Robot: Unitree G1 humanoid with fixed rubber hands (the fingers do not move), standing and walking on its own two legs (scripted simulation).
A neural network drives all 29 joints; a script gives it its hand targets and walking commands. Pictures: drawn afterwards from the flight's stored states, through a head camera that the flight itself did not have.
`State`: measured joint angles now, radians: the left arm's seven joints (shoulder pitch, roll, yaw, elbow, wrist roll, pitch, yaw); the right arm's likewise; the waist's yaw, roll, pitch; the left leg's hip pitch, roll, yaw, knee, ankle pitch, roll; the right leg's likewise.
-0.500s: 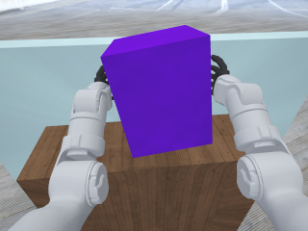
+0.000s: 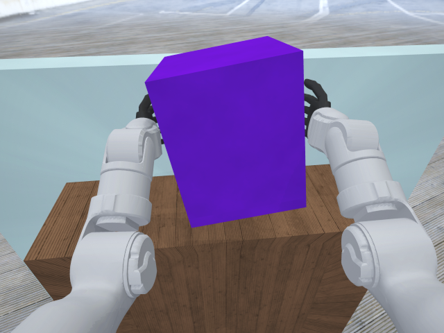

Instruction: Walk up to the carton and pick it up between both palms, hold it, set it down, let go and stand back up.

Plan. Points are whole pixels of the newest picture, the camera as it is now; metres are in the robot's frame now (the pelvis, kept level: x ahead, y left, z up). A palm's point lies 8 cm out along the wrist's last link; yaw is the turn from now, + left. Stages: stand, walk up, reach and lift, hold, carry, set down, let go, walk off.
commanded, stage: hold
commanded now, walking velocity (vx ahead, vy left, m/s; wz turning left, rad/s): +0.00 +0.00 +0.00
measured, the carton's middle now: (231, 127) +0.42 +0.00 +0.24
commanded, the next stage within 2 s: set down in 0.28 s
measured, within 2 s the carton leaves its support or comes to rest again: neither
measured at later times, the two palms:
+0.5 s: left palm (142, 124) +0.40 +0.15 +0.26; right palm (314, 108) +0.40 -0.14 +0.28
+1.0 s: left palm (142, 136) +0.45 +0.17 +0.21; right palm (287, 132) +0.46 -0.12 +0.21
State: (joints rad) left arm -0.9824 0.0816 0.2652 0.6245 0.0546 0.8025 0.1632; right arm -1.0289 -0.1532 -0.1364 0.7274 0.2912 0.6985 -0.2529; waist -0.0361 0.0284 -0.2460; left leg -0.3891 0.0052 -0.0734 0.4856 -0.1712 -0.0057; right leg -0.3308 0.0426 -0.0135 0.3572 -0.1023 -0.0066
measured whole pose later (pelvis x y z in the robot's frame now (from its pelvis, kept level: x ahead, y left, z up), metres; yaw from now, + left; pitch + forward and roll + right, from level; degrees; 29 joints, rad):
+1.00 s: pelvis +0.04 +0.01 +0.00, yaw +0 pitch +4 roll -3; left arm -0.94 0.08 0.29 0.72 0.13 0.51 0.14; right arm -0.99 -0.08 -0.16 0.97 0.20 0.26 -0.17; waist -0.03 0.00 -0.15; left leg -0.31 0.01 -0.07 0.48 -0.22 0.00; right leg -0.24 0.04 -0.01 0.31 -0.14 0.00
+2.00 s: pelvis +0.06 +0.01 +0.00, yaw +0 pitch +5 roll -3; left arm -0.92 0.04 0.27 0.83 0.13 0.36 0.19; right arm -1.03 -0.13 -0.16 1.16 0.08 0.10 -0.09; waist 0.02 0.02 -0.13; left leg -0.31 0.01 -0.07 0.48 -0.25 0.00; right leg -0.23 0.04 -0.01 0.30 -0.16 0.00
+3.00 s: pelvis +0.07 +0.00 +0.00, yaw +0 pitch +6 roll -2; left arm -0.92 -0.01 0.35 0.91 0.14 0.25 0.20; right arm -0.98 -0.09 -0.47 1.19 -0.24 0.02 0.02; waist 0.08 0.02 -0.11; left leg -0.32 0.01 -0.07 0.48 -0.26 -0.01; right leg -0.23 0.04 -0.02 0.30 -0.18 0.00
